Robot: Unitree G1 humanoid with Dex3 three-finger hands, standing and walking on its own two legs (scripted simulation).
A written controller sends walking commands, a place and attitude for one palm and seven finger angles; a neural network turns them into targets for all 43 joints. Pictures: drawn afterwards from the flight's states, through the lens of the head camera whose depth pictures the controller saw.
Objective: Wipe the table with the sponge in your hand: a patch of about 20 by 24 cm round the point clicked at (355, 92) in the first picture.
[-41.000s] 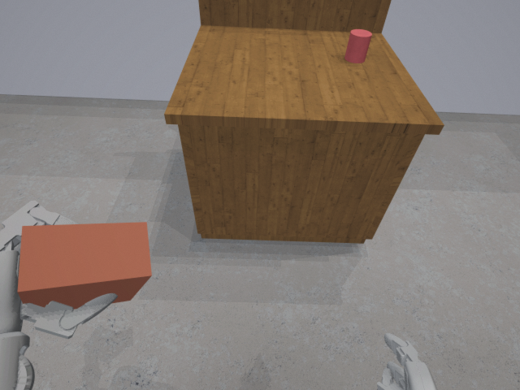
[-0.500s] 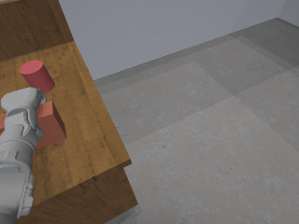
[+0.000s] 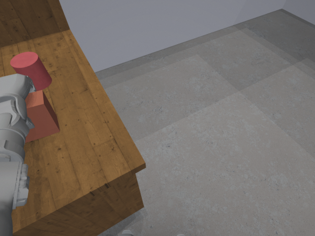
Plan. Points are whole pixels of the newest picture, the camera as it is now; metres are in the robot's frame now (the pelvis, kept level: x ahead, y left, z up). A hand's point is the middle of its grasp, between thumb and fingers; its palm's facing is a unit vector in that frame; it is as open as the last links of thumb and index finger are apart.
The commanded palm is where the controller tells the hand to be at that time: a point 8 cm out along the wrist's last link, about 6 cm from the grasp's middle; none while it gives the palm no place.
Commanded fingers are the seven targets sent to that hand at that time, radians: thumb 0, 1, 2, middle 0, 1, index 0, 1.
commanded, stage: slide back across to the first lane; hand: left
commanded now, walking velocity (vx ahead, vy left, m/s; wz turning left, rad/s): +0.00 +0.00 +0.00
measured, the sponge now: (28, 123) +0.42 +0.35 +0.03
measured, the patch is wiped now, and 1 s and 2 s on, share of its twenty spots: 1.00 1.00 1.00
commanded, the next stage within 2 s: wipe back along the first lane in 0.88 s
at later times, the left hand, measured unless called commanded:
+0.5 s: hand (3, 102) +0.45 +0.39 +0.08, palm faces -0.07 -0.04 -1.00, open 10.0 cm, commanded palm +0.42 +0.39 +0.12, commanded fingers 0.00 0.10 1.30 -1.20 -1.60 -1.20 -1.60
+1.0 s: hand out of the picture +0.43 +0.42 +0.09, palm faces -0.07 -0.04 -1.00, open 10.1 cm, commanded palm +0.40 +0.41 +0.12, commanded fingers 0.00 0.10 1.30 -1.20 -1.60 -1.20 -1.60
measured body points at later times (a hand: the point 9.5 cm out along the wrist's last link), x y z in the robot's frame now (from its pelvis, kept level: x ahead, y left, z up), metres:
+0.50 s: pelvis +0.02 +0.06 +0.01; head +0.07 +0.07 +0.46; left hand +0.45 +0.39 +0.14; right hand +0.07 -0.21 -0.11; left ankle +0.04 +0.14 -0.70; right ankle +0.01 -0.09 -0.70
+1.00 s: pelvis +0.04 +0.05 +0.02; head +0.08 +0.06 +0.47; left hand +0.43 +0.41 +0.14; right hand +0.16 -0.21 -0.10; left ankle +0.04 +0.14 -0.70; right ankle +0.01 -0.09 -0.70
